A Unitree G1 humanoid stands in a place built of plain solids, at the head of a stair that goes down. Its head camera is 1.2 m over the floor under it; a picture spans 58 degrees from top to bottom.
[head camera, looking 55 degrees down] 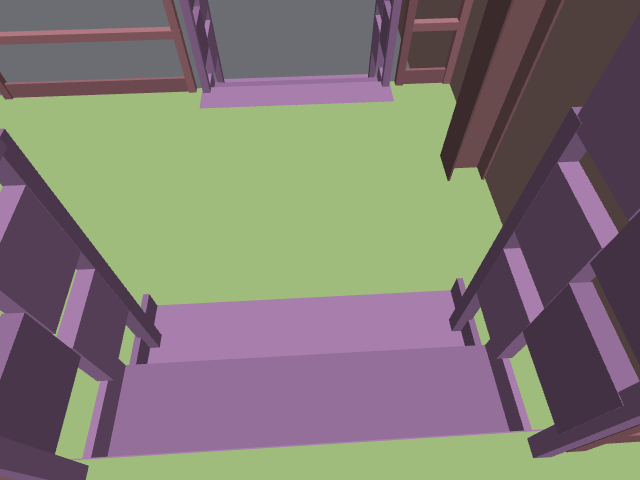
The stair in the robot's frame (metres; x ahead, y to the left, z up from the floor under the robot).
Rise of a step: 0.18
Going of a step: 0.30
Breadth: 1.22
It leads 3 degrees to the left of straight ahead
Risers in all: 3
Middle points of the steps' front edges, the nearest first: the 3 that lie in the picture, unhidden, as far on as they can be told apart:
0.21 0.02 0.00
0.51 0.04 -0.18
0.81 0.06 -0.35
